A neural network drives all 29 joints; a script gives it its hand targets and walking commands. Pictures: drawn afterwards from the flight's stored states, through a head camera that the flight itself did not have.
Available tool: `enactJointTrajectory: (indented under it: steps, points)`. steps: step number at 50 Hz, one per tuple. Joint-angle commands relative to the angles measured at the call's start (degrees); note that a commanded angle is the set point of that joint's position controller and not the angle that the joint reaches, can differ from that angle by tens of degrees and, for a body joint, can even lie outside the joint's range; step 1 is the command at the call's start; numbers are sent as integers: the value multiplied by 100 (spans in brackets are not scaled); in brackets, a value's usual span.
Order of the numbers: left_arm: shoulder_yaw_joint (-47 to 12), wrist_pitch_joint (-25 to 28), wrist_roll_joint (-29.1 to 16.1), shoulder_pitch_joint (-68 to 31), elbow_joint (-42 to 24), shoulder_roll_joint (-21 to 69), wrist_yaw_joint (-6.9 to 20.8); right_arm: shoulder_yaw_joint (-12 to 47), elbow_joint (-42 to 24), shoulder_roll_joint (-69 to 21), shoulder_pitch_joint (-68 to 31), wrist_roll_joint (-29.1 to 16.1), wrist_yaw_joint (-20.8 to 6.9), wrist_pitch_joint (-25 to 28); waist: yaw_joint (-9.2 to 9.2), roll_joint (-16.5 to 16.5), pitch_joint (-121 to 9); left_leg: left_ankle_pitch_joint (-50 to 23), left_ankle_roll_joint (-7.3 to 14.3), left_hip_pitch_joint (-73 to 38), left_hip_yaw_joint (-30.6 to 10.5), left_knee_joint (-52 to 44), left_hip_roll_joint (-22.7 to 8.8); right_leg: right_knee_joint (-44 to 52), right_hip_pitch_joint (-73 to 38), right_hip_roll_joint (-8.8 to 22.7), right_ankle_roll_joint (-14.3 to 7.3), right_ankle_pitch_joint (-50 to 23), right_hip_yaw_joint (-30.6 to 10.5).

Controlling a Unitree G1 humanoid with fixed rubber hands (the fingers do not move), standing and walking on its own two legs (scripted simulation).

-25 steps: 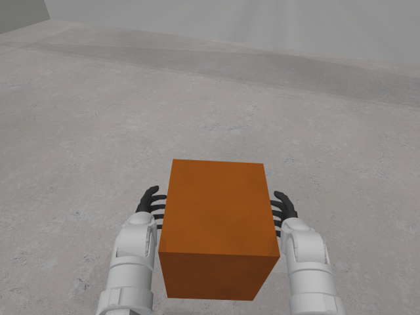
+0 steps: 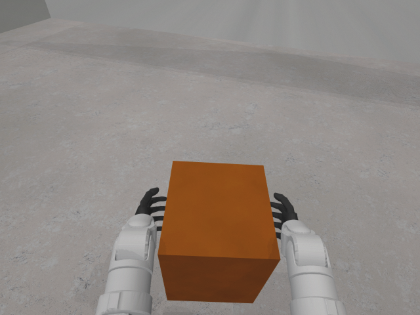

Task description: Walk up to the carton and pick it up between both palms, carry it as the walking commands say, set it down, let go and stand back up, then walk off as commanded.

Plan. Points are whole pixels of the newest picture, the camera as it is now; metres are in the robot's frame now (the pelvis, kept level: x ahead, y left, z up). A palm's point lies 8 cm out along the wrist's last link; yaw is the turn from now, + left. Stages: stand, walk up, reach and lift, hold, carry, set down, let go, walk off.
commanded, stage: hold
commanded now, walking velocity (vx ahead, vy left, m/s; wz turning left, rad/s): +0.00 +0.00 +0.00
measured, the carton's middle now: (214, 234) +0.31 +0.00 -0.03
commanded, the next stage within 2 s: carry in 0.42 s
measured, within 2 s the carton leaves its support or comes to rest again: neither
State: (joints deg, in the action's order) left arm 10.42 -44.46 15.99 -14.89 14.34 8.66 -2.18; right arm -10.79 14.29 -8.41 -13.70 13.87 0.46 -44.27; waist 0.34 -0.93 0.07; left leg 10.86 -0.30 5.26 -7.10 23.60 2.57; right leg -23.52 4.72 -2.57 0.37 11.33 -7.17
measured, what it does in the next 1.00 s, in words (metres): steps on the spot: right foot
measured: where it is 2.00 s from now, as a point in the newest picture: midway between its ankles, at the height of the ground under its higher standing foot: outside the picture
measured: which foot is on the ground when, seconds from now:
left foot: down 0.00-0.92, up 0.94-1.00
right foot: down 0.00-0.66, up 0.68-0.88, down 0.90-1.00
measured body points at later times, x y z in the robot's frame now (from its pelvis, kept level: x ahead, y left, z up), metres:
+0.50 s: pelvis -0.01 +0.00 -0.01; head -0.05 +0.01 +0.44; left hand +0.30 +0.15 +0.04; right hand +0.29 -0.15 +0.04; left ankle +0.03 +0.12 -0.74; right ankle +0.03 -0.12 -0.74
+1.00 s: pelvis -0.06 +0.06 -0.01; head -0.08 +0.05 +0.44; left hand +0.15 +0.27 +0.07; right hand +0.22 -0.02 +0.06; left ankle -0.03 +0.15 -0.69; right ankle -0.03 -0.05 -0.74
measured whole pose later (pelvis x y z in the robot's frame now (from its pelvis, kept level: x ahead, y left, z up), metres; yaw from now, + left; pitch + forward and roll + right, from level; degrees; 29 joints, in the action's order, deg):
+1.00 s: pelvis -0.06 +0.06 -0.01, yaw +15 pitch +4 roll +1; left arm 1.3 -66.2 2.4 -1.8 -21.6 7.3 -9.4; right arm -3.4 -24.6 -7.3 -0.1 2.3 8.1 -68.3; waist -0.3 0.5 -9.2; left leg 23.3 1.0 36.8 4.1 56.6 3.9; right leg -34.6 20.6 5.1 0.2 17.6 6.9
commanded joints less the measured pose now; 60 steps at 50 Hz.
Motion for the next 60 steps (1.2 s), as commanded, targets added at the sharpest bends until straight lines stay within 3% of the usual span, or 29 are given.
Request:
enactJointTrajectory:
  steps: [1, 20, 21, 23, 24, 25, 27, 29, 31, 32, 33, 34, 35, 37, 39, 42, 43, 44, 45, 46, 47, 48, 49, 50, 52, 54, 56, 58, 60]
  points:
    - [-3371, 344, -1903, -3311, -553, 5780, 1576, 3338, -472, -5961, -3205, -1563, -1346, 338, 5, 31, -1570, -469, 52, -398, 206, -326, 180, 347, -113, -167, -27, -550, 213]
    - [-3373, 343, -1888, -3362, -512, 5833, 1559, 3309, -481, -5921, -3315, -1553, -1365, 358, -2, 60, -1631, -441, 45, -435, 226, -315, 159, 316, -132, -169, -42, -517, 222]
    - [-3538, 350, -1871, -3468, -551, 5711, 1558, 3457, -649, -5665, -3542, -1564, -1340, 325, -49, 159, -1758, -710, 119, 521, -4, 275, -786, -213, 513, 885, -92, -552, 71]
    - [-3664, 263, -1984, -3304, -793, 5672, 1471, 3635, -764, -5668, -3360, -1693, -1299, 210, -92, 231, -2303, -1645, 266, 968, -17, 1032, -696, -785, 420, 1038, -266, -1045, -144]
    - [-3680, 204, -2029, -3203, -911, 5618, 1419, 3754, -849, -5690, -3275, -1777, -1270, 108, -125, -40, -2442, -1627, 273, 1346, 94, 1516, -570, -736, 271, 1286, -406, -1441, -441]
    - [-3724, 140, -2084, -3153, -1063, 5610, 1348, 3922, -1039, -5724, -3361, -1915, -1253, 14, -145, -395, -2431, -1276, 238, 1802, 232, 1947, -427, -614, 151, 1628, -618, -1756, -895]
    - [-3856, -7, -2165, -3063, -1476, 5696, 1206, 4156, -1430, -5799, -3435, -2159, -1210, -174, -124, -1274, -2263, 1624, 166, 2306, 570, 2457, -175, -176, 308, 2409, -1068, -2211, -1549]
    - [-3990, -183, -2236, -2931, -2054, 5764, 1036, 4465, -1966, -5870, -3459, -2436, -1125, -324, -103, -996, -2305, 1539, 201, 2078, 646, 2305, -361, -277, 728, 2433, -960, -2211, -1174]
    - [-4218, -433, -2408, -2815, -2714, 5739, 848, 4661, -2569, -5858, -3311, -2669, -961, -539, -14, -748, -2541, 738, 320, 1160, 909, 1134, -122, -850, 1260, 1981, -415, -1786, -237]
    - [-4312, -569, -2487, -2680, -2914, 5644, 775, 4675, -2730, -5775, -3108, -2695, -876, -676, 5, -468, -2614, 375, 390, 804, 784, 494, -80, -1323, 1459, 1613, -146, -1399, 160]
    - [-4397, -719, -2532, -2486, -3161, 5486, 701, 4640, -2827, -5560, -2691, -2657, -787, -836, 49, 288, -2751, -412, 616, 210, -56, 69, -734, -2229, 2098, 1181, 149, -641, 619]
    - [-4475, -894, -2533, -2406, -3340, 5305, 625, 4539, -2875, -5291, -2524, -2598, -690, -965, 60, 1829, -2672, -2230, 1269, -78, -1797, -67, -2123, -3320, 3287, 375, 446, 2252, 1195]
    - [-4505, -1037, -2638, -2249, -3424, 5287, 610, 4503, -3152, -5260, -2183, -2544, -589, -1078, 25, 1424, -2844, -2859, 1490, -19, -1484, 195, -1907, -3874, 3028, 462, 395, 2517, 762]
    - [-4669, -1239, -2975, -2037, -3885, 5450, 557, 4531, -3809, -5346, -1965, -2569, -385, -1284, -16, 626, -2795, -2268, 1429, 284, -1041, 225, -1625, -4023, 3072, 551, 358, 2111, 769]
    - [-4849, -1449, -3303, -2081, -4468, 5477, 433, 4427, -4253, -5348, -1677, -2540, -155, -1501, -27, 642, -2738, -2079, 1281, 335, -735, 235, -1319, -3338, 2876, 488, 345, 1758, 928]
    - [-4727, -1742, -3363, -1671, -4685, 5324, 281, 4293, -4561, -5126, -1351, -2475, 50, -1775, 3, 908, -2844, -1634, 1132, 639, -680, 79, -1189, -2264, 2079, 278, 338, 1616, 1117]
    - [-4655, -1809, -3355, -1514, -4714, 5288, 239, 4274, -4609, -5074, -1244, -2472, 94, -1853, -3, 813, -2832, -1352, 1081, 872, -666, 31, -1163, -1835, 1776, 246, 286, 1598, 1168]
    - [-4577, -1891, -3334, -1408, -4734, 5214, 203, 4214, -4626, -4959, -1140, -2467, 143, -1926, -45, 877, -2857, -1219, 909, 1241, -555, 105, -1064, -1165, 1173, 310, 194, 1386, 1144]
    - [-4452, -1951, -3299, -1288, -4689, 5163, 164, 4224, -4643, -4902, -1215, -2494, 193, -2002, -157, 567, -2818, -806, 619, 2015, -267, 392, -818, -107, 163, 559, 37, 962, 1032]
    - [-4288, -2003, -3217, -1179, -4638, 5010, 113, 4218, -4595, -4864, -1199, -2518, 216, -2081, -161, -381, -2531, 464, 370, 3037, 119, 1088, -433, 508, -438, 1505, -193, 993, 43]
    - [-4204, -2009, -3139, -1177, -4492, 4891, 57, 4228, -4785, -4683, -1242, -2495, 211, -2166, -80, -2359, -2258, 2126, 36, 4130, 989, 2983, 89, 861, -234, 3881, -1130, -839, -2259]
    - [-4255, -2035, -3137, -1211, -4624, 4887, 16, 4262, -4874, -4774, -1433, -2604, 216, -2172, -25, -1387, -1888, 2058, 3, 4277, 450, 4229, -609, 495, 172, 4028, -1324, -1857, -1863]
    - [-4159, -2053, -3049, -1122, -4686, 4845, 5, 4334, -4848, -4829, -1520, -2728, 191, -2193, -46, -586, -1895, 1772, -13, 4124, 361, 4566, -635, 345, 329, 3662, -1128, -1818, -1307]
    - [-4169, -2047, -2994, -1228, -4840, 4785, -17, 4340, -4746, -4875, -1461, -2755, 168, -2198, -24, -299, -1834, 1417, -54, 3981, 417, 4618, -721, 206, 429, 3223, -828, -1442, -488]
    - [-4034, -2040, -2884, -1038, -4821, 4713, -32, 4412, -4693, -4925, -1382, -2817, 166, -2217, -4, -759, -1596, 930, -155, 3674, 907, 4026, -661, -14, 507, 2467, -367, -1576, 737]
    - [-3941, -2063, -2846, -825, -4851, 4611, -62, 4445, -4782, -4872, -1412, -2881, 199, -2246, -36, -1240, -1659, 1058, -223, 3301, 1312, 3354, -522, -29, 604, 2431, -274, -1519, 1034]
    - [-3885, -2092, -2792, -699, -4878, 4469, -105, 4425, -4776, -4799, -1302, -2865, 227, -2277, -87, -1422, -1716, 1141, -202, 2838, 1567, 2557, -473, -78, 738, 2523, -238, -1555, 1254]
    - [-3907, -2127, -2812, -672, -4984, 4376, -128, 4359, -4712, -4737, -1170, -2822, 236, -2327, -120, -1584, -1847, 1092, -144, 2452, 1765, 1999, -381, -188, 731, 2670, -115, -1634, 1351]
    - [-3955, -2177, -2805, -670, -4935, 4379, -152, 4275, -4598, -4679, -999, -2736, 247, -2385, -80, -1456, -1926, 714, -69, 2059, 1874, 911, -305, -689, 558, 2692, 118, -1664, 1504]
